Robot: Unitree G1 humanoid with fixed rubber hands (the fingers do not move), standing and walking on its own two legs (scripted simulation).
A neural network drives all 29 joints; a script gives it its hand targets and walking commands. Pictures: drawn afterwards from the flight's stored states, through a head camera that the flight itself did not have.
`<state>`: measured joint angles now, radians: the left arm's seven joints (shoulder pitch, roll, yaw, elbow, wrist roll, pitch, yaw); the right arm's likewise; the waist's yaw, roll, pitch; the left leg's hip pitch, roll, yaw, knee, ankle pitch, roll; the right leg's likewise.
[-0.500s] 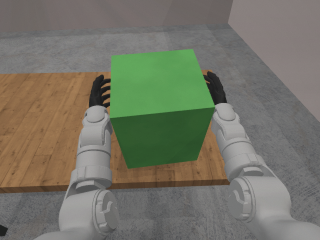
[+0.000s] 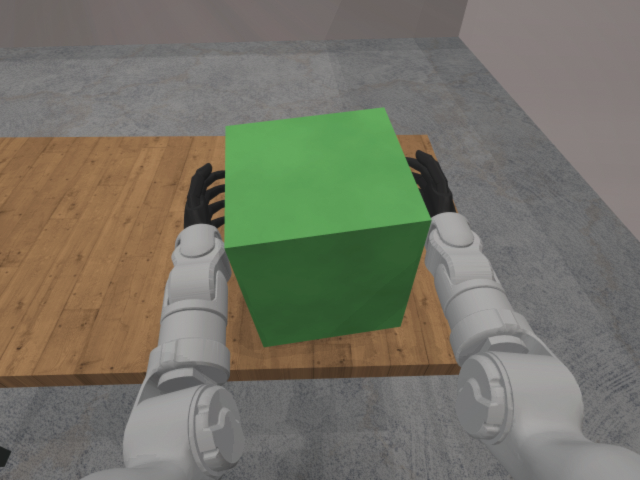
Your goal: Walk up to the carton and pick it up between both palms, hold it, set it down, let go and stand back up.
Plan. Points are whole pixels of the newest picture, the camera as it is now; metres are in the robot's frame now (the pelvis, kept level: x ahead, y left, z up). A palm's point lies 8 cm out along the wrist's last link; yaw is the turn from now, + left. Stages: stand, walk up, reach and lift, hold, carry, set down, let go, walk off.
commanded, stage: set down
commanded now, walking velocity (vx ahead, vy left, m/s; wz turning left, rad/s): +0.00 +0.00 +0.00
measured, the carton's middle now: (320, 234) +0.42 +0.02 +0.08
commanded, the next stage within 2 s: none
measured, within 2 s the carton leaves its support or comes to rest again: neither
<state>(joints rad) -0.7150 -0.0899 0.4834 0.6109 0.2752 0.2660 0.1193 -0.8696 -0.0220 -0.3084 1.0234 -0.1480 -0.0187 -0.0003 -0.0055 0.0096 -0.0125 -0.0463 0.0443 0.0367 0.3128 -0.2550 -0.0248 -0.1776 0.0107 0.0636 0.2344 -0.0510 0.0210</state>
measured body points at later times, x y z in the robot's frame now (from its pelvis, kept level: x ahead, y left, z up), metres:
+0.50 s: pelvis +0.01 +0.00 +0.00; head +0.01 +0.01 +0.45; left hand +0.41 +0.17 +0.10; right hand +0.43 -0.13 +0.12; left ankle -0.06 +0.12 -0.75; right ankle +0.05 -0.14 -0.75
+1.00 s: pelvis +0.01 +0.00 +0.00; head +0.03 +0.00 +0.45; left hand +0.40 +0.17 +0.08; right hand +0.43 -0.13 +0.09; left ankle -0.06 +0.12 -0.75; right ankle +0.05 -0.14 -0.75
